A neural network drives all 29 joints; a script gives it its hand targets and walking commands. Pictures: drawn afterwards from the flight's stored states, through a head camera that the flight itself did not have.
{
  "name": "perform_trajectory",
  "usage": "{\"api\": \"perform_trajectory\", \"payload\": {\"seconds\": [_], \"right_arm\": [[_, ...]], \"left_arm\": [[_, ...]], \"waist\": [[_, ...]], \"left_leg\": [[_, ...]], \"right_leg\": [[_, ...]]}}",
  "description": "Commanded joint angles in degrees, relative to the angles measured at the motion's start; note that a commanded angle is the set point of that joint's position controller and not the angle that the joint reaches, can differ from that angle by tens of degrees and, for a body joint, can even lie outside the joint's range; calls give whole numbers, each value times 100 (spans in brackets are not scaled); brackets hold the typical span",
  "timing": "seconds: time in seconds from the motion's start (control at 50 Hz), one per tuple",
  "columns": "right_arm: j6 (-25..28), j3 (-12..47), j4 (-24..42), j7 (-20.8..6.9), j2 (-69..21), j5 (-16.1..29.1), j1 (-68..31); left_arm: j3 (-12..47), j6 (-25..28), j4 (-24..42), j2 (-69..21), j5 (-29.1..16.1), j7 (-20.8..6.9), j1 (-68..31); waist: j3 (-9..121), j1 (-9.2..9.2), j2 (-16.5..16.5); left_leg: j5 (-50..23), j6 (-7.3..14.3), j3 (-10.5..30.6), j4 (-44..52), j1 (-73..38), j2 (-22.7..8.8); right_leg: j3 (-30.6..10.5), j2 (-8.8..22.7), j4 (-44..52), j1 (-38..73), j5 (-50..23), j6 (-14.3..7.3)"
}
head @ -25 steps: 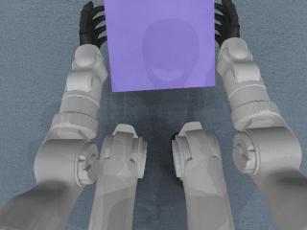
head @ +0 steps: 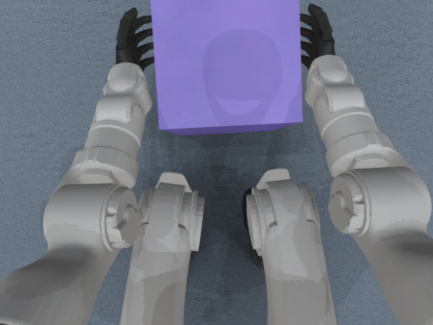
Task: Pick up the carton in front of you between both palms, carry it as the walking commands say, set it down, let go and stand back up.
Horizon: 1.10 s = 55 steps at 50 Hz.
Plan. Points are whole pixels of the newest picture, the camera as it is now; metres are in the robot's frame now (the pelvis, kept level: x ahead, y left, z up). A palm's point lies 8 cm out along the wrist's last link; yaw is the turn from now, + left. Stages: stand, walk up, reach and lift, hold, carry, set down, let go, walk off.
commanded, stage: set down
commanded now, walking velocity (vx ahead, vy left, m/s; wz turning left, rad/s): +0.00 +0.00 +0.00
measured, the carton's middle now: (224, 78) +0.49 -0.02 -0.24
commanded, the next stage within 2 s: let go in 1.80 s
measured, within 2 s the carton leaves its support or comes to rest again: neither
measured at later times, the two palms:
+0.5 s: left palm (128, 62) +0.50 +0.14 -0.16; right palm (319, 57) +0.50 -0.17 -0.17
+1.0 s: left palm (94, 53) +0.50 +0.16 -0.10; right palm (366, 43) +0.51 -0.21 -0.10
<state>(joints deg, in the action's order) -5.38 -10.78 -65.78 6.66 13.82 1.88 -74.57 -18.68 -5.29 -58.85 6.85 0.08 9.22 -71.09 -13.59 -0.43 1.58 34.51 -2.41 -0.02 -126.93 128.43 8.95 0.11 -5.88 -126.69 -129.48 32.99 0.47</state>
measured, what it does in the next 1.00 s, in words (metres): stands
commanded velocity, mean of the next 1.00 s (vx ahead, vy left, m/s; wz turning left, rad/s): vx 0.00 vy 0.00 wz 0.00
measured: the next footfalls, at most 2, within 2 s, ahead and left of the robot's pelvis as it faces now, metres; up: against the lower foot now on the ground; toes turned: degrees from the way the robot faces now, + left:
none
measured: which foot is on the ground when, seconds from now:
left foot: down 0.00-1.00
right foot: down 0.00-1.00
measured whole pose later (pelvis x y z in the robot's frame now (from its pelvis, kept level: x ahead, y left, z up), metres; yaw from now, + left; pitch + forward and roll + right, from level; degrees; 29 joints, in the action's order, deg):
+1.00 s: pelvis +0.00 +0.00 +0.03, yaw +0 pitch +38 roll +1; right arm -5.0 -6.8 -50.0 3.9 20.4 10.8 -65.0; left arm -8.8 -5.0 -46.9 14.2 -10.1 8.5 -62.8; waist -10.4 -0.5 0.8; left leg 34.2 -0.1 -1.7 -121.4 125.1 4.4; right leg 0.8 -2.7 -121.5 -126.5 32.8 -1.4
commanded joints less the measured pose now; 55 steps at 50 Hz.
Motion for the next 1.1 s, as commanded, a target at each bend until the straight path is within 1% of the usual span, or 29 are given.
{"api": "perform_trajectory", "payload": {"seconds": [0.0,0.02,0.14,0.28,0.36,0.4,0.42,0.44,0.46,0.48,0.5,0.52,0.56,0.62,0.66,0.7,0.74,0.8,0.88,0.92,0.96,1.0,1.08], "right_arm": [[238,1326,830,-1368,-4570,249,-3088],[241,1272,767,-1342,-4457,184,-3033],[184,946,479,-1398,-4114,-61,-2824],[106,614,174,-1448,-3651,-312,-2610],[129,496,121,-1419,-3351,-358,-2523],[183,426,86,-1350,-3019,-336,-2452],[225,345,51,-1272,-2656,-325,-2354],[281,209,-4,-1139,-2078,-324,-2169],[355,10,-57,-933,-1183,-326,-1877],[458,-184,-82,-653,18,-288,-1500],[565,-278,-80,-377,1020,-173,-1191],[625,-186,-151,-225,1267,-7,-1200],[706,53,-89,-155,1408,371,-1311],[810,430,286,-213,1367,878,-1456],[832,642,571,-263,1381,1155,-1499],[815,771,827,-282,1470,1336,-1443],[760,811,1026,-280,1571,1414,-1275],[629,722,1356,-252,1654,1383,-910],[324,458,2165,-228,1647,1120,-588],[140,290,2362,-240,1550,928,-410],[33,146,2283,-282,1399,767,-247],[31,56,2050,-345,1245,661,-110],[141,-37,1750,-449,1068,535,18]], "left_arm": [[1732,91,327,-4439,-152,-1382,-3114],[1646,87,203,-4365,-91,-1383,-3034],[1264,33,-27,-4037,170,-1484,-2857],[900,-28,-256,-3581,428,-1538,-2678],[778,-7,-283,-3292,479,-1513,-2604],[715,34,-281,-2988,473,-1451,-2529],[639,73,-293,-2640,461,-1377,-2421],[514,132,-326,-2061,447,-1246,-2232],[328,212,-378,-1171,430,-1041,-1906],[217,312,-410,9,340,-768,-1496],[220,415,-391,1008,144,-494,-1180],[333,486,-391,1281,-111,-328,-1203],[565,594,-347,1411,-523,-227,-1314],[885,709,1,1416,-918,-256,-1492],[1071,735,302,1461,-1139,-278,-1533],[1221,715,571,1491,-1338,-270,-1455],[1286,661,755,1540,-1439,-241,-1284],[1228,551,1082,1606,-1423,-161,-933],[1009,299,1818,1598,-1215,-49,-573],[897,137,1986,1530,-1053,-27,-414],[784,40,1903,1412,-898,-53,-273],[684,29,1666,1274,-778,-111,-119],[583,114,1417,1054,-629,-209,24]], "waist": [[5175,-86,-75],[5037,-94,-82],[4526,-85,-71],[4062,-68,-55],[4007,-44,-61],[4052,-27,-82],[4090,-21,-101],[4139,-13,-128],[4202,-8,-170],[4309,-30,-211],[4375,-63,-193],[4446,-76,-187],[4684,-59,-218],[5157,-12,-244],[5581,-13,-233],[6093,-38,-211],[6565,-58,-210],[7274,-42,-247],[8130,-37,-349],[7987,-44,-393],[7353,-41,-397],[6689,-18,-372],[6268,-6,-311]], "left_leg": [[-1664,232,-25,910,-1813,34],[-1602,226,-22,897,-1710,26],[-1277,264,-7,924,-1424,-3],[-1032,279,46,957,-1206,-62],[-988,239,39,940,-1239,-107],[-984,185,23,916,-1332,-147],[-983,146,0,900,-1398,-178],[-980,98,-28,880,-1478,-219],[-971,51,-48,862,-1572,-275],[-944,13,-59,858,-1687,-339],[-915,-9,-59,902,-1838,-398],[-934,-8,-33,942,-1922,-440],[-1134,17,-2,899,-1992,-508],[-1557,63,30,809,-2029,-587],[-1782,86,28,781,-2221,-616],[-1938,94,4,775,-2545,-624],[-1991,87,-35,799,-2865,-613],[-1939,60,-140,937,-3308,-568],[-1740,90,-290,1366,-3665,-467],[-1568,129,-315,1635,-3583,-422],[-1365,154,-292,1873,-3289,-398],[-1255,149,-265,2066,-3046,-410],[-1337,103,-234,2427,-2982,-439]], "right_leg": [[-100,-144,920,2328,-1747,-172],[-125,-124,927,2338,-1695,-163],[-182,-95,966,2036,-1371,-223],[-242,-49,1000,1748,-1082,-283],[-254,-3,994,1768,-1037,-255],[-253,41,982,1863,-1041,-208],[-244,74,977,1943,-1045,-176],[-231,122,976,2053,-1049,-140],[-211,184,976,2186,-1048,-94],[-195,256,995,2322,-1041,-46],[-203,320,1039,2445,-1030,-17],[-250,355,1059,2467,-1045,-15],[-308,407,993,2559,-1234,-30],[-355,489,892,2746,-1685,-49],[-348,521,855,2940,-1898,-50],[-311,529,840,3225,-2049,-48],[-255,521,859,3547,-2128,-34],[-139,473,978,4086,-2124,-4],[7,341,1346,4752,-2039,0],[31,300,1596,4772,-1889,-14],[13,291,1842,4429,-1645,-22],[-4,311,2045,4007,-1470,-26],[-15,330,2407,3728,-1482,-16]]}}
